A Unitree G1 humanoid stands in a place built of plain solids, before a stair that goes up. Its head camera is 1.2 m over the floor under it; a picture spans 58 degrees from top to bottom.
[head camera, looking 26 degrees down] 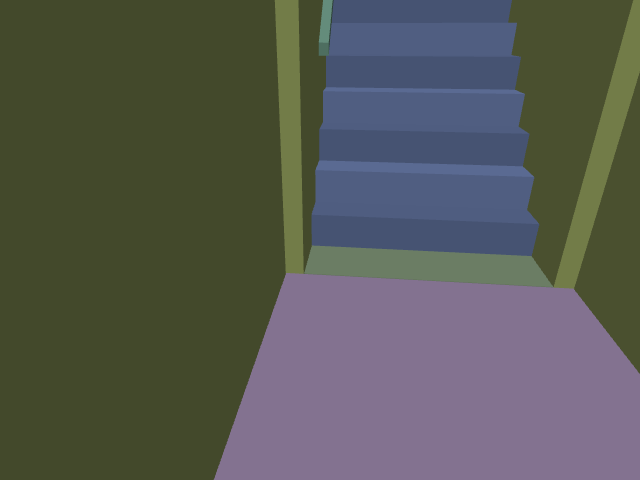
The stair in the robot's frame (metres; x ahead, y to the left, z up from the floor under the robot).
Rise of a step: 0.21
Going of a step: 0.22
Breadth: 1.30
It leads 6 degrees to the right of straight ahead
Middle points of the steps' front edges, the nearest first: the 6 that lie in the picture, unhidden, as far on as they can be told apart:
2.31 -0.60 0.21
2.53 -0.62 0.41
2.75 -0.64 0.62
2.97 -0.67 0.83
3.19 -0.69 1.03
3.41 -0.71 1.24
